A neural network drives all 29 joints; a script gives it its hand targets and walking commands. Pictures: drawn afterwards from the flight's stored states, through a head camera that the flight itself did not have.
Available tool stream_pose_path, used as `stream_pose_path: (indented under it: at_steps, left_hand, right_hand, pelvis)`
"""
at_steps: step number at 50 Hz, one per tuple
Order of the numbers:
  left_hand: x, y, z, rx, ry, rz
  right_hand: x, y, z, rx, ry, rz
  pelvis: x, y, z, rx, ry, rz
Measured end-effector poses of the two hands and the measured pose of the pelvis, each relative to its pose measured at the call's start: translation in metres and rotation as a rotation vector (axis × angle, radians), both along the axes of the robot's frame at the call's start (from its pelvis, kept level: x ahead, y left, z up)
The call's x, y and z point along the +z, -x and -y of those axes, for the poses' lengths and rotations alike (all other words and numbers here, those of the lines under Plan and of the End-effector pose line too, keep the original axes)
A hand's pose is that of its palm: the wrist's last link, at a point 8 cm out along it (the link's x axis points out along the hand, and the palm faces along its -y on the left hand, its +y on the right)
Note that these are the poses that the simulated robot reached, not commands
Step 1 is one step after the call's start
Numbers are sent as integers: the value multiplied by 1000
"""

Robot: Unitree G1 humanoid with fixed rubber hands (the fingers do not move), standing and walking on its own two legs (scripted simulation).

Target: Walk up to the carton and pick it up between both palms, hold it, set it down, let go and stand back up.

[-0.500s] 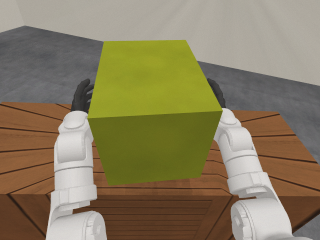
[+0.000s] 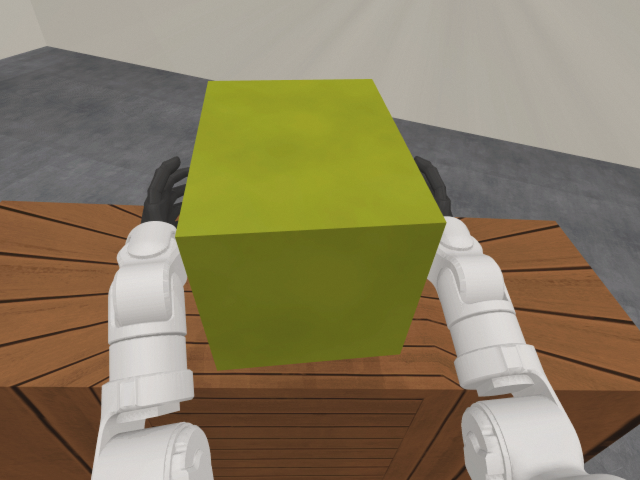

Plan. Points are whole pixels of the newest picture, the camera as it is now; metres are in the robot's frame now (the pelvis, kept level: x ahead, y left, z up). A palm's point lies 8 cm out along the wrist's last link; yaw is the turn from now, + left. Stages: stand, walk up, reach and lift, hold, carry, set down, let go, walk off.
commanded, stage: hold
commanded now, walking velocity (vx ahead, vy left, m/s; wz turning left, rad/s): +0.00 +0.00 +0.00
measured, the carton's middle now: (300, 213) +0.41 +0.00 +0.17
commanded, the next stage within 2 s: none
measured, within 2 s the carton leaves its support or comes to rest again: neither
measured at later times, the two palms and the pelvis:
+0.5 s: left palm (160, 225) +0.36 +0.16 +0.19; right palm (431, 219) +0.36 -0.16 +0.19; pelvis +0.00 +0.00 +0.00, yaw +0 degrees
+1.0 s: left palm (157, 223) +0.36 +0.17 +0.19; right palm (429, 217) +0.36 -0.16 +0.19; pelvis +0.00 +0.00 +0.00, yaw +0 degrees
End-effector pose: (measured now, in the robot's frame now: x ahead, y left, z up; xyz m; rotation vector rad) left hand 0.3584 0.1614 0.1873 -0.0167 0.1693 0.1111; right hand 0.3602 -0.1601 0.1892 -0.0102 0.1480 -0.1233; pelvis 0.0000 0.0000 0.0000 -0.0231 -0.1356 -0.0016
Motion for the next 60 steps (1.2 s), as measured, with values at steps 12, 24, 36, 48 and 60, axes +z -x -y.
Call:
stream_pose_path:
  at_steps: [12,24,36,48,60]
  left_hand:
    - [3,-2,0,1,5,9]
    - [1,1,-2,2,0,8]
    - [1,2,-1,0,2,3]
    - [3,-1,-4,3,7,2]
    - [2,3,-4,4,0,9]
  right_hand:
    - [3,-2,0,1,1,10]
    - [1,0,-2,4,1,10]
    - [0,2,-1,2,6,5]
    - [4,-2,-4,4,6,5]
    - [1,2,-4,5,1,14]
  pelvis:
    - [0,-2,0,-1,0,-5]
    - [0,-4,0,3,1,10]
    - [0,-1,0,0,0,8]
    - [0,1,0,4,-2,-2]
    - [0,0,-1,5,0,10]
